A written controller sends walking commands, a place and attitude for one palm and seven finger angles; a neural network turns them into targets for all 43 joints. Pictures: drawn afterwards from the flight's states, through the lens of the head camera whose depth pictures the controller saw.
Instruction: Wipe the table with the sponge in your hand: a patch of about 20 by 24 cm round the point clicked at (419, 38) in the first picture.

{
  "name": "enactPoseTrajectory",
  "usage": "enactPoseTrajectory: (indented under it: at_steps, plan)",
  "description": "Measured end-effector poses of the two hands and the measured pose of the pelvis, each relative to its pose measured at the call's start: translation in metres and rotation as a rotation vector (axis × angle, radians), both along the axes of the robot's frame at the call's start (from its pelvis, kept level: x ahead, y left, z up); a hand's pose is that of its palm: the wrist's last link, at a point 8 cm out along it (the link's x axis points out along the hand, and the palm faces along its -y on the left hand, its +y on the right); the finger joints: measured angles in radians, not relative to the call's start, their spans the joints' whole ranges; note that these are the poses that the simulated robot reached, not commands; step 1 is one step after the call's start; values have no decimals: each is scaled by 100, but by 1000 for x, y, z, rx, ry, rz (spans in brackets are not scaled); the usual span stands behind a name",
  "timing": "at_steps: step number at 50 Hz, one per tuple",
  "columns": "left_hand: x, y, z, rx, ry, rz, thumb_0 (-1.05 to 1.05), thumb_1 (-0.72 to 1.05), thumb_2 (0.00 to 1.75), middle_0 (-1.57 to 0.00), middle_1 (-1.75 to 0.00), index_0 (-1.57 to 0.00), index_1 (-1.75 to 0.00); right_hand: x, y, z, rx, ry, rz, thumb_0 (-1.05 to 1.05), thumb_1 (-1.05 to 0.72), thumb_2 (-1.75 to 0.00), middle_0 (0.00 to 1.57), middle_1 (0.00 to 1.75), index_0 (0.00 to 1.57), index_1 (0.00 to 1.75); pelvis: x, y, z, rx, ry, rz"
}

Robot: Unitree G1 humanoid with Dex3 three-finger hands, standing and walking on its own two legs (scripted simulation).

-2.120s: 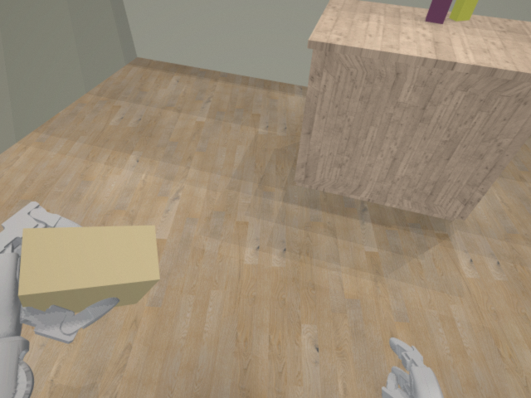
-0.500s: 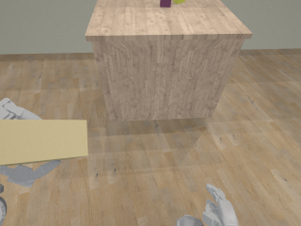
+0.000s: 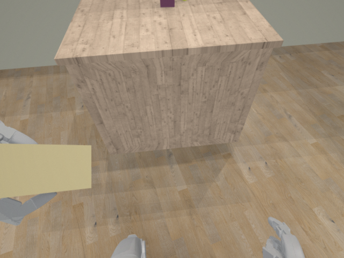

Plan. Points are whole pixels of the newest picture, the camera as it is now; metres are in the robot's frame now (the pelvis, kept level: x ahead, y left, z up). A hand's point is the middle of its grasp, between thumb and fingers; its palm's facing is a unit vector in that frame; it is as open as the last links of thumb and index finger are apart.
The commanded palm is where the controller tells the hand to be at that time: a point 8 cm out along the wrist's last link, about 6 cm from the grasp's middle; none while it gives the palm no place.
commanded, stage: walk to a spot facing it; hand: left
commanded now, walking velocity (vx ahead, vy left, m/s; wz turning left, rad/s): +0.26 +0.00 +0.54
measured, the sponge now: (50, 170) +0.23 +0.19 +0.19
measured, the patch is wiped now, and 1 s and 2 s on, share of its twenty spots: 0.00 0.00 0.00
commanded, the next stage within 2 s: turn to face it in 0.10 s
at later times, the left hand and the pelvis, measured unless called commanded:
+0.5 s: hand (18, 116) +0.31 +0.26 +0.22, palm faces +0.47 -0.75 -0.46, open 10.2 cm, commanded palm +0.27 +0.30 +0.18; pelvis +0.12 +0.01 +0.00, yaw +2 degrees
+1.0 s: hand (123, 95) +0.38 +0.10 +0.20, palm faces +0.18 -0.79 -0.59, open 10.2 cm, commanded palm +0.33 +0.15 +0.18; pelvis +0.11 -0.09 +0.00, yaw -13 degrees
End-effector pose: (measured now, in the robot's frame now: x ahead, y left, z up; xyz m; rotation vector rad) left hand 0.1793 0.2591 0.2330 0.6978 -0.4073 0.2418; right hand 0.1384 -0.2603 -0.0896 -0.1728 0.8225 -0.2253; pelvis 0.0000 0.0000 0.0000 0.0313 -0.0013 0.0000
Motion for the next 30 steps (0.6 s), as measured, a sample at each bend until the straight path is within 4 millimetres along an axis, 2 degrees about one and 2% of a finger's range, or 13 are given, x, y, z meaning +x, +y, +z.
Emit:
enactPoseTrajectory:
  at_steps: [3,7,10,12,15,18,21,23,25,27,30]
  plan:
    - [10,18,-9,-55,3,86,-1,-50,98,-74,-133,-74,-133,21,5,2,-6,4,25,1,-91,-90,20,30,20,30,24,2,1,9,-8,18]
    - [26,39,-38,-185,11,183,-1,-50,98,-73,-133,-74,-133,53,21,-1,-25,13,74,1,-91,-90,20,30,20,30,55,10,-4,10,-22,43]
    - [45,49,-60,-258,-18,197,-1,-50,98,-73,-133,-74,-133,84,39,-6,-50,-6,118,1,-90,-90,20,30,20,30,77,19,-17,10,-31,64]
    - [60,53,-67,-277,-52,176,-1,-50,98,-73,-133,-74,-133,106,52,-9,-54,-34,134,1,-90,-90,20,30,20,30,84,24,-26,19,-47,78]
    - [80,55,-61,-250,-77,134,-1,-50,98,-73,-133,-74,-133,133,79,-5,-7,-76,184,1,-91,-90,20,30,20,30,89,24,-25,6,-64,96]
    - [86,52,-35,-178,-113,91,-1,-50,98,-73,-133,-74,-133,152,101,5,55,-116,228,1,-90,-90,20,30,20,30,96,22,-17,-14,-52,88]
    - [84,43,-8,-108,-142,65,-1,-50,98,-73,-133,-74,-133,164,112,14,105,-142,256,1,-90,-90,20,30,20,30,104,20,-8,-32,-35,61]
    - [84,37,2,-85,-136,68,-1,-50,98,-73,-133,-74,-133,168,113,16,131,-149,263,1,-90,-90,20,30,21,30,110,18,-3,-44,-26,45]
    - [88,34,3,-89,-106,93,-1,-50,98,-73,-133,-74,-133,171,107,15,148,-150,256,1,-90,-90,20,30,21,30,116,13,1,-51,-20,29]
    - [96,32,-6,-114,-55,132,-1,-50,98,-73,-133,-74,-133,172,96,11,158,-147,238,1,-90,-90,21,30,21,30,120,6,2,-51,-17,10]
    - [114,22,-32,-170,41,185,-1,-50,98,-73,-133,-74,-133,170,69,3,158,-142,200,1,-90,-90,21,30,21,30,125,-10,-1,-35,-17,-24]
